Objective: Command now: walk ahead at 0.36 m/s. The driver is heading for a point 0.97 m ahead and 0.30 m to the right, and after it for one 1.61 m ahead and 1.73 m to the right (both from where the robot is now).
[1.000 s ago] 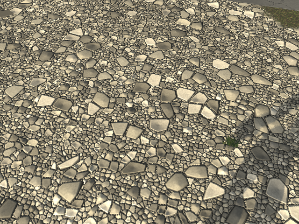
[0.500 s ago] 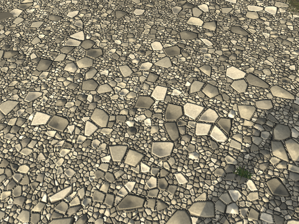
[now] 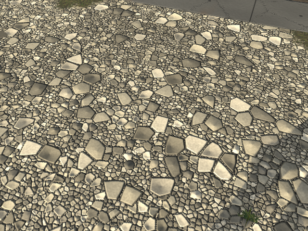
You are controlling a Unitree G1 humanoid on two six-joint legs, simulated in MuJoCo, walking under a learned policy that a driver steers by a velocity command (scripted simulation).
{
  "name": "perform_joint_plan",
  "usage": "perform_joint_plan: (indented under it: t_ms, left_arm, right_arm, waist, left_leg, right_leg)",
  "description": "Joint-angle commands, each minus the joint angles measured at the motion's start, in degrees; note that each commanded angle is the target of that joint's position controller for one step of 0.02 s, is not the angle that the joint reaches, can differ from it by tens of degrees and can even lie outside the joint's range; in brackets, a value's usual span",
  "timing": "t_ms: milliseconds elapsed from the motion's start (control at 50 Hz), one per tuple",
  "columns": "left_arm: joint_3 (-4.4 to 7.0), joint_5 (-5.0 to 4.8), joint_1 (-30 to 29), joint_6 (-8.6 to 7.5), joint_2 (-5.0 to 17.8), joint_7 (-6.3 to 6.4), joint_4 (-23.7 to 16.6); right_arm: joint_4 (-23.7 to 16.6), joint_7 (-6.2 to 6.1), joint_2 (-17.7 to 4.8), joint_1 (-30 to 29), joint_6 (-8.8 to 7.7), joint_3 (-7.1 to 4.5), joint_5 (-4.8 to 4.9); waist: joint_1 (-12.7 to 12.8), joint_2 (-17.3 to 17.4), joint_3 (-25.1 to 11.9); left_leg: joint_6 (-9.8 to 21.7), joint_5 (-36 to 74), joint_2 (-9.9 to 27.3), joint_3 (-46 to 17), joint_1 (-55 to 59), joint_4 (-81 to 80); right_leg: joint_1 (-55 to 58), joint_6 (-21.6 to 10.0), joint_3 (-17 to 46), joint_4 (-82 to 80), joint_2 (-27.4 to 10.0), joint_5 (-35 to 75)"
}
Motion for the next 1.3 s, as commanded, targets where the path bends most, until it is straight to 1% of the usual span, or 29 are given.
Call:
perform_joint_plan:
  t_ms: [20,80,120,180,280,320,340,360,380,400,420,460,520,600,720,840,900,940,960,980,1000,1020,1040,1060,1080,1120,1180,1240,1300]
  left_arm:
    - [2.03,0.76,13.5,-1.23,8.48,-0.05,1.88]
    - [1.01,0.43,10.66,-1.26,6.12,-0.54,0.69]
    - [0.38,0.54,9.41,-0.34,4.9,-0.46,0.15]
    - [0.49,0.86,8.98,0.11,6.77,0.14,-0.25]
    - [1.64,-0.41,10.83,-0.49,9.18,0.2,1.64]
    - [1.9,-0.5,9.43,-0.19,9.46,0.22,1.59]
    - [1.69,-0.3,8.26,0.1,8.8,0.22,1.24]
    - [1.22,0.36,6.53,0.23,7.92,0.12,-0.16]
    - [-0.53,0.41,12.41,-0.23,0.84,0.04,-1.26]
    - [-0.43,-1.06,12.31,-1.38,1.13,-0.19,-0.64]
    - [0.97,-2.58,7.58,-1.76,5.31,-0.12,-2.16]
    - [1.83,-1.81,3.22,-1.17,5.73,0.91,-3.36]
    - [2.45,-1.52,6.69,1.57,2.15,1.23,-2.34]
    - [3.47,-0.97,0.08,2.76,3.59,1.32,-5.41]
    - [3.14,-0.4,-9.11,2.03,2.98,-0.92,-8.61]
    - [1.63,-0.59,-19.14,1.99,1.73,-3.34,-14.54]
    - [2.54,-0.69,-16.16,2.24,4.25,-4.1,-16.12]
    - [5.41,-1.1,-1.64,2.19,9.52,-3.75,-13.28]
    - [7.73,-1.05,7.5,2.62,15.35,-2.4,-11.09]
    - [8.07,-1.18,5.81,2.07,20.77,-2.08,-11.43]
    - [6.6,-0.08,8.51,1.23,16.51,-2.37,-12.64]
    - [5.57,0.39,6.75,0.52,12.89,-2.47,-12.12]
    - [4.82,-0.05,2.58,0.15,10.5,-2.41,-13.05]
    - [4.16,-0.05,-2.24,0.08,8.5,-2.38,-14.35]
    - [3.47,0.35,-4.68,-0.03,6.9,-2.13,-15.45]
    - [3.54,0.1,-4.52,-0.31,8.19,-1.53,-15.78]
    - [4.1,-0.2,-1.48,-0.44,10.83,-0.27,-15.38]
    - [4.05,-0.33,0.69,0.0,10.74,0.26,-15.1]
    - [4.12,-0.51,3.0,0.14,10.89,0.15,-14.27]
  right_arm:
    - [-8.02,0.67,-5.92,-13.5,-3.44,-0.8,0.15]
    - [-6.23,2.05,-4.54,-10.9,-3.5,-0.65,0.26]
    - [-6.89,2.57,-2.84,-13.27,-3.23,-0.18,0.16]
    - [-8.99,3.08,-0.15,-19.38,-2.68,1.11,-0.2]
    - [-10.95,3.4,-3.77,-21.75,-2.0,0.72,0.34]
    - [-10.03,3.18,-6.54,-16.13,-2.28,-0.74,-0.03]
    - [-7.38,2.79,-8.64,-7.26,-2.3,-2.09,0.02]
    - [-4.71,2.14,-11.86,3.69,-2.26,-3.47,-0.2]
    - [-3.49,1.69,-17.2,10.66,-1.96,-4.44,-1.78]
    - [-3.64,2.15,-13.86,9.73,-2.15,-3.05,-1.75]
    - [-4.23,2.34,-10.4,3.85,-2.56,-1.95,-1.1]
    - [-5.25,2.84,-5.68,-5.31,-3.33,-0.56,-1.21]
    - [-3.82,2.78,-3.44,-6.97,-3.88,-0.23,-2.29]
    - [-2.3,1.16,-6.17,-4.2,-4.05,-0.79,-2.7]
    - [-1.91,-0.58,-8.13,0.34,-3.4,-0.96,-2.65]
    - [-1.24,-0.71,-10.27,6.29,-1.47,-1.88,-1.45]
    - [-2.52,-0.74,-12.64,4.04,-0.6,-2.65,-0.67]
    - [-3.56,-0.71,-13.54,1.59,0.11,-2.67,-0.12]
    - [-4.91,-0.68,-12.16,1.69,-0.33,-2.07,-1.01]
    - [-8.28,0.24,-2.39,5.66,-2.25,0.63,-2.65]
    - [-10.0,0.97,-6.76,-0.79,-5.11,0.06,0.06]
    - [-11.52,1.32,-8.62,-5.69,-6.31,-0.5,1.89]
    - [-10.94,1.07,-8.35,-5.69,-6.8,-0.39,1.02]
    - [-10.08,0.7,-8.86,-5.04,-6.54,-0.96,-0.4]
    - [-9.79,0.74,-9.49,-3.59,-5.6,-1.48,-0.71]
    - [-10.46,0.78,-8.52,-3.41,-3.95,-1.66,-1.47]
    - [-12.92,0.35,-7.08,-9.66,-3.09,-1.21,-2.42]
    - [-14.75,0.8,-5.71,-15.9,-3.44,-0.51,-2.08]
    - [-16.71,1.49,-6.02,-20.32,-3.85,-0.23,-1.32]
  waist:
    - [5.4,-9.17,5.83]
    - [2.22,-3.85,3.95]
    - [2.0,-4.45,4.97]
    - [3.13,-5.88,7.18]
    - [1.81,-7.93,8.81]
    - [-2.28,-8.1,5.03]
    - [-6.63,-7.58,0.28]
    - [-11.19,-5.27,-6.63]
    - [-8.98,9.08,-17.08]
    - [-8.81,12.98,-20.38]
    - [-7.33,9.97,-10.28]
    - [-3.05,4.65,-1.06]
    - [0.67,6.45,1.31]
    - [0.68,3.79,4.72]
    - [-1.63,1.59,6.54]
    - [-5.15,1.15,9.29]
    - [-1.73,4.5,5.12]
    - [6.72,4.55,-3.37]
    - [9.98,-1.5,-8.74]
    - [2.22,-15.14,-12.64]
    - [5.89,-8.78,-18.33]
    - [6.14,-6.4,-11.01]
    - [3.58,-2.28,-7.11]
    - [1.0,-0.68,-4.43]
    - [-1.0,-1.01,-3.55]
    - [-2.34,-0.7,-2.24]
    - [-1.12,-1.31,0.74]
    - [1.24,-4.16,2.07]
    - [3.15,-5.7,2.74]
  left_leg:
    - [1.82,-9.95,1.04,-1.18,-34.2,19.4]
    - [3.26,-1.72,4.98,-2.16,-37.55,25.26]
    - [2.08,4.24,4.86,0.25,-32.17,18.96]
    - [0.53,13.91,1.97,3.74,-20.3,5.28]
    - [2.85,15.96,0.69,3.17,-12.1,-4.21]
    - [4.63,14.1,-1.5,3.8,-2.67,-5.51]
    - [5.84,13.8,-2.85,4.42,8.53,-5.86]
    - [7.99,13.0,3.02,-1.94,25.54,-4.39]
    - [14.74,0.84,19.38,-26.59,43.77,-10.23]
    - [16.67,-6.88,23.63,-42.71,40.95,-20.59]
    - [13.44,-9.95,21.91,-34.64,32.07,-22.19]
    - [8.98,-2.7,17.6,-19.17,14.45,-25.29]
    - [7.24,3.77,13.62,-6.88,4.76,-29.13]
    - [8.46,8.09,14.2,-1.44,6.3,-31.58]
    - [7.74,14.03,14.6,6.01,13.62,-31.69]
    - [7.29,21.52,17.13,11.2,24.44,-26.98]
    - [5.67,48.28,17.11,14.22,25.59,-16.89]
    - [3.02,58.81,14.33,16.39,20.66,3.84]
    - [-0.11,40.88,11.76,16.27,5.79,22.03]
    - [-3.27,-12.87,-0.65,9.15,-19.28,41.1]
    - [-1.94,-14.83,-1.9,-3.86,-25.39,46.64]
    - [-0.15,-9.35,0.87,-4.31,-30.63,45.25]
    - [0.84,-4.16,3.71,-4.55,-28.15,40.29]
    - [0.62,-1.37,5.56,-4.52,-23.4,35.25]
    - [0.27,0.41,6.86,-4.98,-19.23,32.28]
    - [-1.5,2.09,6.72,-4.12,-16.59,27.23]
    - [-4.0,10.26,4.98,-2.76,-18.28,15.71]
    - [-3.98,21.32,1.88,-2.17,-15.18,1.7]
    - [-3.32,25.6,-0.02,-2.14,-11.93,-5.16]
  right_leg:
    - [23.21,-13.33,31.97,-15.89,-23.91,12.97]
    - [25.6,-9.96,21.35,-15.38,-21.05,27.56]
    - [19.78,-8.11,15.03,-17.93,-17.2,28.42]
    - [9.06,-6.68,7.97,-20.69,-12.7,25.9]
    - [10.58,-5.81,7.02,-20.57,-16.15,27.34]
    - [11.62,-4.39,6.54,-12.65,-16.12,43.37]
    - [8.88,-3.11,5.1,-3.28,-13.94,48.87]
    - [-2.06,-1.06,3.95,11.2,-11.06,40.32]
    - [-20.49,2.58,1.78,34.69,-2.01,8.19]
    - [-26.01,1.96,10.89,46.13,-0.02,-11.92]
    - [-30.81,0.97,11.37,50.1,-3.22,-8.88]
    - [-27.05,-0.36,8.84,45.88,-8.51,0.74]
    - [-19.81,-1.31,8.98,41.07,-10.78,4.99]
    - [-28.51,-0.19,10.87,35.47,-10.67,13.25]
    - [-33.3,1.02,7.68,21.05,-9.47,23.97]
    - [-35.07,-0.61,1.36,10.99,-8.63,17.16]
    - [-24.18,-3.4,-4.08,9.22,-3.7,8.66]
    - [-3.02,-7.07,-5.97,3.8,2.09,11.15]
    - [14.9,-10.44,6.28,1.21,-3.92,9.64]
    - [30.69,-20.47,39.81,-5.41,-18.09,1.05]
    - [33.75,-21.66,51.31,-13.59,-21.49,-0.63]
    - [30.26,-18.41,42.37,-13.63,-19.98,5.87]
    - [21.94,-16.11,34.0,-12.85,-17.24,11.5]
    - [13.34,-14.39,28.0,-13.24,-14.83,16.85]
    - [8.13,-13.64,24.71,-14.53,-13.19,20.21]
    - [3.01,-13.91,22.5,-16.33,-12.11,24.39]
    - [-0.62,-13.24,18.79,-17.55,-10.04,26.79]
    - [-2.7,-10.38,16.24,-16.74,-6.95,21.67]
    - [-2.51,-8.89,18.39,-15.67,-7.57,17.08]
Keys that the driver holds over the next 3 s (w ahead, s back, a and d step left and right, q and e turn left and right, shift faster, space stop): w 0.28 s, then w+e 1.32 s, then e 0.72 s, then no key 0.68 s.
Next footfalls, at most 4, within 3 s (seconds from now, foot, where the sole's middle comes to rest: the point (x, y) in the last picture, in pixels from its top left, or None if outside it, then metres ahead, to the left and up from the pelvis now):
0.36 left None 0.32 0.17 -0.77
0.96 right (195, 221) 0.56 -0.13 -0.77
1.46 left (183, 152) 0.93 -0.10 -0.77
1.94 right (247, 157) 0.90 -0.42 -0.77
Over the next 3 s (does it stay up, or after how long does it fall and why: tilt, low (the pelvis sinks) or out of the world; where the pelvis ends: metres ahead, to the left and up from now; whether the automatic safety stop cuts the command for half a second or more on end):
stays up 0.92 -0.30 0.00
